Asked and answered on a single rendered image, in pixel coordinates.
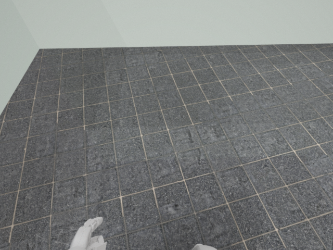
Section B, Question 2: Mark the robot left hand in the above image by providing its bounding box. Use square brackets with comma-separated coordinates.
[70, 217, 107, 250]

